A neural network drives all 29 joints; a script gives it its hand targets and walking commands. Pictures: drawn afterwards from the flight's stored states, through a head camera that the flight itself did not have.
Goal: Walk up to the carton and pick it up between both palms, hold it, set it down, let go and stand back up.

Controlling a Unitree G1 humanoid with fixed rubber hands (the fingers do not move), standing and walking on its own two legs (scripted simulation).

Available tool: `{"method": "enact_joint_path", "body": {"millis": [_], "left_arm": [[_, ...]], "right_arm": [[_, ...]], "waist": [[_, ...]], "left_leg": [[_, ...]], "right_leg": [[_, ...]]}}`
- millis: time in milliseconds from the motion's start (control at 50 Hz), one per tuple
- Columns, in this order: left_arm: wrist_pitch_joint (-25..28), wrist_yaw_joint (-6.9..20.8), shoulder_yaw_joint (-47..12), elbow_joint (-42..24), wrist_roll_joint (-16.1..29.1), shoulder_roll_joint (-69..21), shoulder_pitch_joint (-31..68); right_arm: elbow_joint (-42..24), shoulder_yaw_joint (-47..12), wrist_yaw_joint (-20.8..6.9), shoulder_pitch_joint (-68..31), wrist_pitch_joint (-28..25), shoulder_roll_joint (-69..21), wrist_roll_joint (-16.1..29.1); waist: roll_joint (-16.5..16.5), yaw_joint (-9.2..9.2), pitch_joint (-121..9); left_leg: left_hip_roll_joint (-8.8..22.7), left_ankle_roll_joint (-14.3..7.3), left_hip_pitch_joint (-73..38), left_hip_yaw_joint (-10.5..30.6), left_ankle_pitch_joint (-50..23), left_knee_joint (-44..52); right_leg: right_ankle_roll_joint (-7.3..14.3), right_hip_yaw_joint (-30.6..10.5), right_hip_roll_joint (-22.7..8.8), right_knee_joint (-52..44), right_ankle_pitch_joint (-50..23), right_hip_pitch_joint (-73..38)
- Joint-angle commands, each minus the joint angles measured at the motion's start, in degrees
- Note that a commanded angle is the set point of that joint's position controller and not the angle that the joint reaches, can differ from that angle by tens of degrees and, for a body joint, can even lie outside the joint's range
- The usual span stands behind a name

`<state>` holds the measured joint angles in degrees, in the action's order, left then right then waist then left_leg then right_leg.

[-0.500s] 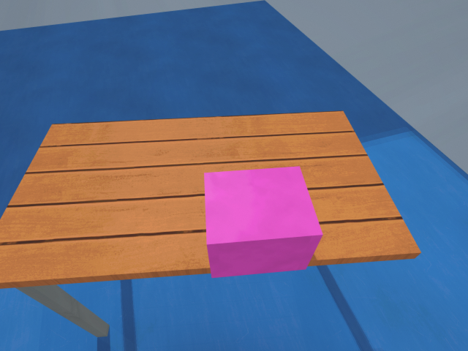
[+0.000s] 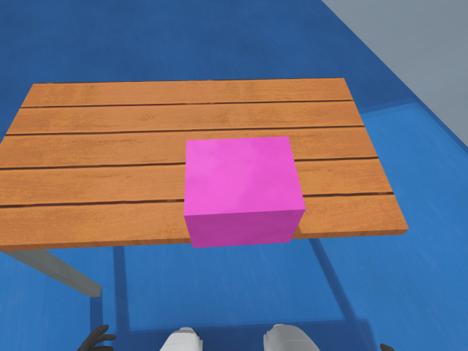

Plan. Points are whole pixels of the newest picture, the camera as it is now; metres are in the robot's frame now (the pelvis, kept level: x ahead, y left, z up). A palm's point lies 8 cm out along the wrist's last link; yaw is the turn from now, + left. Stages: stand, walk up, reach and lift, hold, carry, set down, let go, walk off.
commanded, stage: walk up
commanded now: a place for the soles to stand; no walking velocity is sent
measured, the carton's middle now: (239, 193) +0.40 +0.00 -0.03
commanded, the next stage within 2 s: none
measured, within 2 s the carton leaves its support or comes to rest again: neither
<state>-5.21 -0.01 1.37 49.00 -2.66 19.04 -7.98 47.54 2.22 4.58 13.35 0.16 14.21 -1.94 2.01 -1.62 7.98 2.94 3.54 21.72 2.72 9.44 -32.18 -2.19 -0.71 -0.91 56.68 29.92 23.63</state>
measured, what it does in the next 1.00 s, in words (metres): steps on the spot: right foot, then left foot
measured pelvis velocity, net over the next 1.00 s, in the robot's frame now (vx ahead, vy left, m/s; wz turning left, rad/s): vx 0.00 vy -0.01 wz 0.17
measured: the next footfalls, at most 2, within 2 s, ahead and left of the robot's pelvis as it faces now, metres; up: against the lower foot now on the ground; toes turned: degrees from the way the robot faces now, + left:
right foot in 0.08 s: +0.03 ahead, -0.17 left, +0.00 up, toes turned +1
left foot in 0.38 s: +0.01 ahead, +0.08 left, +0.00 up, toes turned +4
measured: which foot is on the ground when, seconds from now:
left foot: down 0.00-0.10, up 0.12-0.36, down 0.38-0.86, up 0.88-1.00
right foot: up 0.00-0.06, down 0.08-1.00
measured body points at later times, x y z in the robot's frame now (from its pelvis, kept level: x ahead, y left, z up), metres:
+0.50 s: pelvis -0.02 -0.05 +0.01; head -0.01 -0.05 +0.46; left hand +0.02 +0.20 -0.13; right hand +0.06 -0.28 -0.14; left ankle -0.03 +0.08 -0.72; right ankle -0.01 -0.17 -0.72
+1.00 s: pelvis +0.00 -0.01 +0.01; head +0.02 -0.01 +0.46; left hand -0.04 +0.25 -0.13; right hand +0.09 -0.27 -0.13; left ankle +0.01 +0.10 -0.69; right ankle -0.01 -0.17 -0.72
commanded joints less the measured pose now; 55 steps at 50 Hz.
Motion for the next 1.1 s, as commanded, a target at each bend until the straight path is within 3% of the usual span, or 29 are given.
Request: {"method": "enact_joint_path", "body": {"millis": [0, 20, 40, 60, 80, 100, 120, 140, 160, 280, 320, 360, 380, 400, 440, 500, 560, 800, 820, 840, 860, 880, 900, 960, 1000, 1020, 1040, 1060, 1080], "left_arm": [[1.02, 0.82, 0.67, -2.69, 1.57, 0.93, -8.24], [1.36, 0.98, 1.20, -1.71, 1.97, 1.26, -10.76], [1.65, 0.94, 2.11, -1.12, 2.23, 2.66, -12.30], [1.94, 0.70, 2.60, -2.34, 2.30, 6.17, -11.36], [1.95, 0.11, 3.47, -4.84, 2.88, 11.45, -7.17], [2.21, -0.95, 4.44, -5.63, 2.70, 14.11, -3.69], [2.82, -1.55, 3.17, -5.29, 2.05, 9.17, -1.36], [3.38, -1.76, 1.90, -5.29, 1.46, 5.73, 0.52], [3.93, -1.82, 1.71, -6.06, 1.05, 5.13, 1.93], [6.06, -0.94, 1.63, -4.11, 0.66, 3.13, -6.83], [5.78, -0.77, 1.54, -3.35, 0.38, 4.35, -7.73], [6.00, -0.13, 0.03, -3.39, 1.01, 2.02, -8.49], [6.45, 0.19, -0.99, -4.26, 2.12, -0.59, -10.34], [6.11, -0.05, -1.91, -3.89, 2.77, -2.84, -9.84], [5.72, -0.42, -1.18, -2.92, 1.92, -0.21, -7.88], [6.17, -0.36, -0.97, -1.09, 1.38, 0.78, -10.25], [6.83, -0.61, -1.01, -0.31, 1.36, 1.53, -10.47], [6.46, -1.02, -1.52, 2.66, 1.07, 1.42, -10.74], [6.74, -2.20, 0.14, 2.97, 0.31, 2.96, -17.49], [6.63, -3.04, 1.16, 4.59, 0.15, 6.63, -19.74], [6.40, -3.80, 1.91, 4.88, -0.05, 8.67, -19.37], [6.41, -4.25, 1.97, 5.05, -0.20, 8.02, -19.58], [6.72, -4.35, 1.82, 5.52, -0.47, 6.74, -20.70], [8.05, -4.14, 1.47, 4.97, -0.61, 5.06, -16.77], [8.21, -3.37, 1.37, 2.63, -0.28, 4.49, -10.27], [8.01, -2.59, 1.32, 1.79, -0.25, 4.78, -7.92], [7.47, -1.92, 1.06, 1.39, -0.12, 5.27, -5.59], [6.82, -1.23, 0.36, 1.64, -0.07, 4.42, -7.04], [6.32, -0.57, -0.96, 1.93, 0.22, 1.74, -11.08]], "right_arm": [[-6.19, 2.88, -1.07, -4.30, 0.42, 12.52, -1.08], [-6.45, 2.37, -1.70, -5.91, 1.08, 12.55, -1.07], [-6.25, 1.52, -2.25, -3.99, 1.69, 10.43, -1.32], [-6.69, 0.17, -2.79, 0.24, 1.87, 5.94, -0.51], [-7.55, 0.22, -2.24, 2.73, 1.65, 3.88, 0.50], [-7.30, 1.15, -1.78, 0.70, 2.06, 6.92, 0.38], [-6.42, 1.70, -2.08, -0.34, 2.28, 8.51, 0.37], [-4.29, 1.74, -2.37, 1.96, 2.11, 8.04, 1.06], [-2.06, 1.39, -2.71, 5.99, 1.73, 7.09, 1.32], [-2.42, 0.11, -3.72, 0.89, 0.88, 4.82, -0.97], [-1.95, 0.15, -4.04, 2.76, 0.29, 4.16, -0.94], [-0.67, 0.25, -3.96, 6.83, -0.89, 5.74, -0.70], [-0.19, 0.68, -3.77, 6.94, -1.29, 8.32, -0.49], [1.86, 0.79, -4.06, 5.90, -1.20, 9.48, 1.53], [2.23, -0.49, -4.50, 4.29, -0.95, 5.40, 1.66], [3.23, -1.04, -4.20, 4.75, -0.93, 5.90, 1.27], [4.21, -1.25, -4.31, 5.03, -1.37, 5.36, 1.12], [7.41, -1.89, -3.75, 5.23, -1.41, 5.86, 1.41], [4.76, -0.40, -4.86, 2.16, -0.50, 9.35, -0.73], [3.45, -0.79, -5.26, -0.06, 0.12, 7.01, -1.42], [2.25, -1.26, -5.35, -0.22, 0.80, 5.05, -2.27], [1.30, -1.32, -5.45, -1.17, 1.23, 4.72, -2.33], [0.29, -0.91, -5.64, -2.98, 1.28, 5.40, -2.39], [-0.77, -0.10, -6.45, -1.14, 0.84, 5.53, -2.02], [0.62, -0.31, -6.42, 1.52, 0.39, 3.86, -0.90], [1.75, -0.35, -6.51, 4.56, -0.07, 2.98, -0.34], [3.77, -0.05, -6.56, 8.21, -0.46, 3.19, -0.03], [5.79, 0.62, -6.31, 12.22, -0.82, 5.06, 0.37], [6.17, 1.48, -5.89, 14.55, -0.87, 8.04, 0.34]], "waist": [[-15.40, 2.59, -14.11], [-13.02, 4.14, -14.56], [-6.97, 4.78, -14.15], [4.48, 3.56, -11.55], [12.75, 3.06, -9.15], [11.67, 3.83, -6.69], [6.13, 2.69, -1.77], [4.54, 0.76, -0.24], [7.81, -0.76, -1.59], [8.84, 4.04, -4.84], [7.94, 2.21, -5.42], [3.43, 0.15, -9.58], [-1.57, 1.43, -12.11], [-4.26, 2.98, -10.72], [-1.85, 1.62, -4.49], [-4.58, 1.90, -1.77], [-4.14, 1.67, -4.53], [-3.25, 1.82, -5.26], [-5.37, 4.31, -5.65], [0.17, 5.19, -2.99], [3.99, 5.04, 0.49], [4.76, 5.68, 2.61], [4.03, 6.34, 3.80], [6.92, 3.78, 1.36], [8.97, 1.26, -1.10], [9.13, -0.42, -3.77], [6.94, -2.32, -5.31], [1.93, -2.85, -7.03], [-5.65, -3.12, -8.75]], "left_leg": [[8.56, -12.45, -3.29, 10.37, -6.56, 5.43], [6.88, -10.96, -0.19, 8.31, -4.76, 1.15], [3.27, -8.85, 3.62, 5.68, 2.39, -5.61], [-3.96, -5.92, 11.64, 1.44, 15.00, -13.62], [-7.81, -3.14, 13.80, 1.04, 29.50, -20.01], [-5.08, -3.30, 8.87, 5.69, 29.43, -29.96], [-4.84, -3.57, 8.16, 8.83, 24.66, -30.97], [-5.05, -3.41, 10.12, 9.56, 20.97, -29.22], [-4.76, -3.05, 9.50, 8.05, 17.96, -27.72], [-2.25, -1.78, 3.24, -0.18, 17.37, -6.53], [-2.84, -3.37, -4.83, -1.85, 8.54, 4.91], [0.17, -6.08, -18.02, 4.49, -7.36, 9.65], [4.29, -8.12, -21.18, 11.03, -11.65, 7.15], [5.60, -10.07, -11.27, 10.89, -2.25, 8.54], [2.73, -8.75, -5.35, 8.38, 7.62, 11.09], [0.91, -7.22, -3.22, 6.14, 4.08, 9.53], [0.66, -6.96, -6.30, 5.36, -1.24, 7.66], [0.68, -6.78, -5.76, 5.93, -6.67, 6.79], [-2.76, -5.20, 1.60, 2.39, 5.99, -1.62], [-4.11, -3.08, 11.31, -1.48, 16.07, -7.16], [-0.66, -1.76, 16.24, -2.31, 22.87, -11.93], [1.97, -1.02, 18.49, -0.72, 24.77, -16.21], [3.19, -0.44, 20.07, 0.26, 23.75, -18.24], [5.76, 0.73, 16.79, 1.40, 15.75, -16.80], [4.16, -0.42, 3.66, -1.53, 9.96, -10.23], [1.82, -1.64, -5.62, -4.67, 5.46, -6.30], [-0.92, -2.65, -14.76, -8.56, -5.06, -1.69], [-3.63, -3.11, -21.42, -10.64, -12.77, 1.44], [-1.58, -3.54, -25.93, -8.36, -15.57, 3.94]], "right_leg": [[0.92, 0.65, -0.97, -14.78, -4.03, -9.30], [1.58, 3.90, 0.80, -22.82, -12.72, -14.95], [1.65, 3.34, 1.72, -29.16, -14.97, -18.00], [3.58, -10.76, -7.79, -35.83, -9.53, -17.32], [8.86, -24.72, -20.73, -40.53, -3.87, -8.87], [15.39, -31.77, -26.69, -45.31, 5.17, 3.06], [13.38, -26.72, -22.33, -45.57, 6.33, 4.82], [10.32, -18.71, -17.08, -41.59, 0.37, 0.48], [8.97, -14.58, -14.72, -39.38, -6.62, -2.92], [10.94, -11.03, -14.17, -35.47, -17.01, -14.98], [9.82, -9.02, -13.80, -32.74, -22.90, -12.35], [6.57, -5.23, -11.39, -28.84, -27.33, -5.82], [4.90, -1.32, -7.11, -27.13, -22.84, -2.62], [4.55, 1.92, -3.67, -28.98, -12.04, -9.93], [4.54, 0.05, -3.30, -31.10, -8.86, -11.14], [5.34, -1.29, -4.93, -33.33, -12.52, -11.92], [5.70, -1.38, -5.66, -33.91, -15.27, -12.57], [5.59, 1.24, -5.67, -33.41, -20.64, -16.13], [9.21, -5.08, -10.33, -36.53, -11.54, -22.71], [13.21, -13.23, -18.18, -41.34, -5.80, -26.96], [17.55, -18.29, -26.49, -43.46, -5.92, -25.96], [19.86, -20.03, -29.59, -44.97, -9.52, -24.38], [20.06, -19.21, -29.46, -45.76, -12.98, -24.07], [15.28, -10.84, -23.81, -44.53, -20.40, -24.23], [11.67, -1.54, -17.42, -39.55, -33.50, -16.17], [9.65, 3.27, -13.63, -35.52, -35.03, -11.24], [7.79, 6.60, -10.43, -29.73, -33.48, -6.07], [5.99, 8.15, -7.34, -23.51, -30.09, -2.72], [4.38, 8.87, -4.86, -17.68, -20.55, 1.10]]}}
